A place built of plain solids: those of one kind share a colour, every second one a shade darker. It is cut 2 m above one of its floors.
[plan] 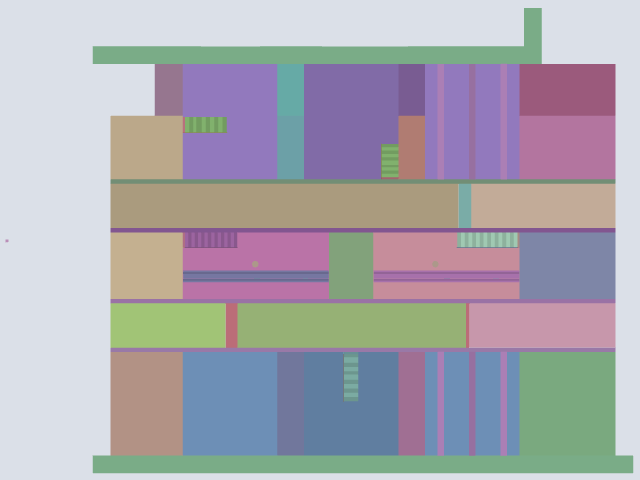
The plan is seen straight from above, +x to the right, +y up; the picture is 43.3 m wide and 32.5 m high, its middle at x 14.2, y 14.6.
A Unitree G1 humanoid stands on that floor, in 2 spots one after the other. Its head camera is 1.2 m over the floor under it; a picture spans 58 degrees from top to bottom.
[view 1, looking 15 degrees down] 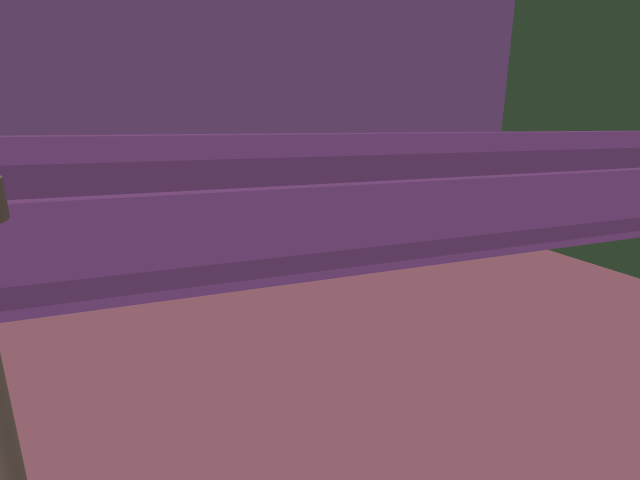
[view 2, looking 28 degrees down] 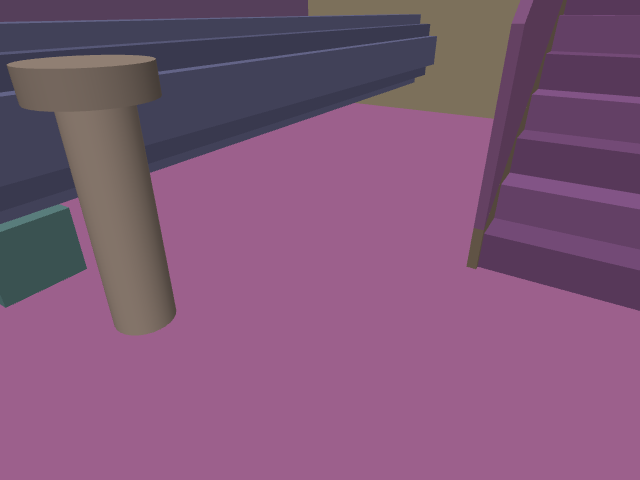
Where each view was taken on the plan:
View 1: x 21.39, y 14.43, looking -111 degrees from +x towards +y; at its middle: pipe_mainw_metal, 2.11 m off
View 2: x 10.71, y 14.43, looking -148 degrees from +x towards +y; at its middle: floor_aislee_concrete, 2.56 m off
